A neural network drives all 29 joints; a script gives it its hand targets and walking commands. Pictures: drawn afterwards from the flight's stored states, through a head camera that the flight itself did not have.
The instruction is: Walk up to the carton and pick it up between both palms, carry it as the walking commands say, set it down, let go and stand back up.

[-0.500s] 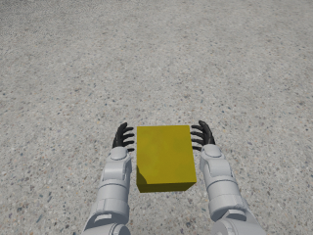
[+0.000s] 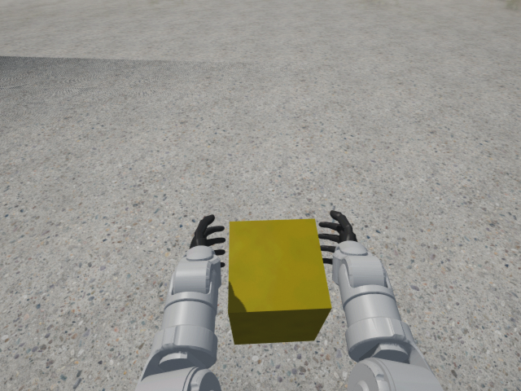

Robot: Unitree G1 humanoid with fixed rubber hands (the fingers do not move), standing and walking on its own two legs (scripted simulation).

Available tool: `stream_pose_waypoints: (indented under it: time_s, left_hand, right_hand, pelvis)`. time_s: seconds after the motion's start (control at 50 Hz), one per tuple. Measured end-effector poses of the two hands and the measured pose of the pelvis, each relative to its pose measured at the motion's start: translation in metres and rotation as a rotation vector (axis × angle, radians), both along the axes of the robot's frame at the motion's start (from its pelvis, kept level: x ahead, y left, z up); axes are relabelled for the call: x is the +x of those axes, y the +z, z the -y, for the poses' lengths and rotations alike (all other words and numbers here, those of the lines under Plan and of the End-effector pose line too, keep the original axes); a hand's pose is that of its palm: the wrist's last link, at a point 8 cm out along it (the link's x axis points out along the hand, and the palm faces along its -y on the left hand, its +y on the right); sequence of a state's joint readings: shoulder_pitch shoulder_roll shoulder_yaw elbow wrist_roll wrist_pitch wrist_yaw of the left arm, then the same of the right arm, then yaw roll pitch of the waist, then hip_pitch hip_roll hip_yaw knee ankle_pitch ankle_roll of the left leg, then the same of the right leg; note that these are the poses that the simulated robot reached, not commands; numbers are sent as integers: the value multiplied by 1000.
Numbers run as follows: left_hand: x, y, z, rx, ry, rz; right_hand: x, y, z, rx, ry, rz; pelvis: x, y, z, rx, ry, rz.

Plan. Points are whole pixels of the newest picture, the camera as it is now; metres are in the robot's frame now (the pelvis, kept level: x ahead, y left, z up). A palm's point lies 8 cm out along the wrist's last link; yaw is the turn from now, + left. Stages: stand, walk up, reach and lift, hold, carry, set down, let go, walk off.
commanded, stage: reach and lift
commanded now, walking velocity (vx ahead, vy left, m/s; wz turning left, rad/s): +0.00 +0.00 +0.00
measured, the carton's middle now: (273, 283) +0.33 +0.00 -0.03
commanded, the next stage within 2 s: hold in 1.06 s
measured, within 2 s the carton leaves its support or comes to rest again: neither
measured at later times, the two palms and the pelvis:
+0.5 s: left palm (205, 254) +0.32 +0.11 +0.07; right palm (351, 253) +0.31 -0.12 +0.07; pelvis +0.00 +0.00 +0.00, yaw -1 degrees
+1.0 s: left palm (204, 259) +0.31 +0.11 +0.07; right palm (353, 258) +0.30 -0.13 +0.07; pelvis +0.00 +0.00 +0.00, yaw -1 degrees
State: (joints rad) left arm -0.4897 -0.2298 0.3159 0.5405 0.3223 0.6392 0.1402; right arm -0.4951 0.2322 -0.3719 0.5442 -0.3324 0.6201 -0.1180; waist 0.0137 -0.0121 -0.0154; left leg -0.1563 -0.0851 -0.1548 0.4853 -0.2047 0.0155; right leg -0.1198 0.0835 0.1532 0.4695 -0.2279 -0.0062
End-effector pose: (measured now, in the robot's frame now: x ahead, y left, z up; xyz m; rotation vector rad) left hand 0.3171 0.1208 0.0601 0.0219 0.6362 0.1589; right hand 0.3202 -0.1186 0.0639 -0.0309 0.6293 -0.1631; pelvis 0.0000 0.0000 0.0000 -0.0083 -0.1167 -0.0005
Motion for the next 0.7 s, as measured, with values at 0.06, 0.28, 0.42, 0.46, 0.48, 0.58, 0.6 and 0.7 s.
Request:
stream_pose_waypoints:
  time_s: [0.06,0.28,0.42,0.46,0.48,0.58,0.6,0.7]
  left_hand:
    - [-2,5,1,0,3,-6]
    - [-4,8,4,10,11,-23]
    - [-1,9,7,17,4,-22]
    - [-1,9,8,16,3,-20]
    - [-1,9,8,16,3,-19]
    - [-1,8,7,17,-5,-18]
    - [-1,8,7,17,-6,-18]
    - [-2,8,7,19,-14,-19]
  right_hand:
    - [-3,4,1,-2,-7,-6]
    - [-6,7,1,-28,-8,-25]
    - [-5,7,4,-30,-20,-25]
    - [-6,6,5,-28,-24,-24]
    - [-6,6,5,-27,-26,-23]
    - [-7,5,5,-23,-21,-22]
    - [-7,5,5,-23,-19,-22]
    - [-8,5,5,-23,-12,-23]
  pelvis:
    - [-2,0,1,0,0,17]
    - [-7,-2,3,1,-6,35]
    - [-6,-2,2,2,-12,28]
    - [-5,-2,2,2,-14,26]
    - [-4,-2,2,2,-15,26]
    - [-2,-1,2,3,-16,27]
    - [-1,-1,1,3,-16,28]
    - [0,-1,1,3,-16,31]
